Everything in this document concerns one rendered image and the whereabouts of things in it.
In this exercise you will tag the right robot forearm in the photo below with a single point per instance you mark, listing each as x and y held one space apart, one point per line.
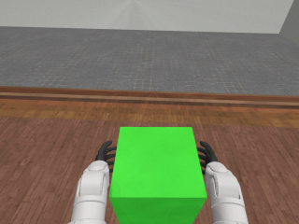
225 195

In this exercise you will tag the carton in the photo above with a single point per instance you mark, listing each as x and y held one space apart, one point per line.
157 176

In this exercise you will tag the robot left hand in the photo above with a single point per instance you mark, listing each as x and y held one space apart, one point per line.
103 156

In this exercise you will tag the left robot forearm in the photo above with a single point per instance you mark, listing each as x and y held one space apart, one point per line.
91 195

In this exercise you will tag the robot right hand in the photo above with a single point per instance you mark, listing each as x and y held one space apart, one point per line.
208 157

